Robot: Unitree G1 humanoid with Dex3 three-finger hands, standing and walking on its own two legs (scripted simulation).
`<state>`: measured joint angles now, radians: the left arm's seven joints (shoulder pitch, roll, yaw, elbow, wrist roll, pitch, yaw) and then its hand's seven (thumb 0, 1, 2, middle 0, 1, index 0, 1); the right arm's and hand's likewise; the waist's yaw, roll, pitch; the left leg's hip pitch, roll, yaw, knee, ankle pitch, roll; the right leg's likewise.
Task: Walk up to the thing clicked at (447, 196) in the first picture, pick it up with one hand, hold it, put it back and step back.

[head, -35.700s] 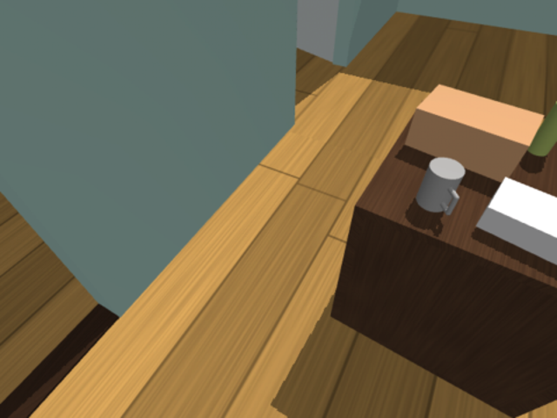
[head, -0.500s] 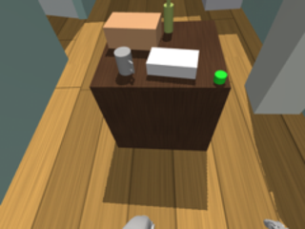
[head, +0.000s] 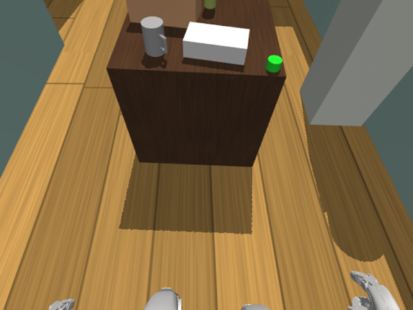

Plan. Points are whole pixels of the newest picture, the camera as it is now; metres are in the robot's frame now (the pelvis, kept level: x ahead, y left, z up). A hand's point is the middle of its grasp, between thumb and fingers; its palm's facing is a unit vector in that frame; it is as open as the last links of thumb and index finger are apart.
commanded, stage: step back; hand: left
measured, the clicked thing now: (156, 39) +0.96 +0.22 -0.07
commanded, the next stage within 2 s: stand in 1.50 s
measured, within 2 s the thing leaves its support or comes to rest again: neither
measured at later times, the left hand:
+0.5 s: hand out of the picture -0.06 +0.25 -0.15, palm faces +0.09 -0.93 -0.34, open 7.3 cm
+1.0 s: hand out of the picture -0.14 +0.25 -0.15, palm faces +0.07 -0.93 -0.36, open 7.3 cm
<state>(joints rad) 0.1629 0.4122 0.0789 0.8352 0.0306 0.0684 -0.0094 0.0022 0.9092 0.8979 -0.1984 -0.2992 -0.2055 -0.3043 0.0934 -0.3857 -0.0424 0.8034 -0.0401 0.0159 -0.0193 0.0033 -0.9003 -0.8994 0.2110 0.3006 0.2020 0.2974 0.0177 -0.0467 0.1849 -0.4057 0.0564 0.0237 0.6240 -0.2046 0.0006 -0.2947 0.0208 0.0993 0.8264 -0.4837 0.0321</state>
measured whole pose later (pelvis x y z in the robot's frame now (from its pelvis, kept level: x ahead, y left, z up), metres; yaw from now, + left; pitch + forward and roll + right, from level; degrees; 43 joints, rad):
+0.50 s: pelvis -0.14 -0.03 +0.00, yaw +6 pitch -2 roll +0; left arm 0.14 0.39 0.07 0.85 0.02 0.07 -0.01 0.00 0.91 0.90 -0.20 -0.30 -0.20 -0.30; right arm 0.22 -0.33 -0.01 0.93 -0.05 0.00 -0.01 0.01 -0.90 -0.90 0.21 0.30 0.20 0.30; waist 0.01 -0.05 0.12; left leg -0.27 -0.02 -0.02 0.62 -0.31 0.03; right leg -0.43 0.02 0.07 0.97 -0.49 -0.01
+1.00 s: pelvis -0.17 -0.02 +0.01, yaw +4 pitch -2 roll +0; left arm 0.21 0.40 0.05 1.02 0.03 0.00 -0.02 0.00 0.91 0.90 -0.20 -0.30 -0.21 -0.30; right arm 0.21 -0.35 -0.05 0.99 -0.05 -0.02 0.03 0.00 -0.90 -0.90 0.21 0.30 0.20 0.30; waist 0.01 -0.03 0.05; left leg -0.27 -0.02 0.02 0.57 -0.27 0.04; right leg -0.27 -0.03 0.03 0.74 -0.49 -0.02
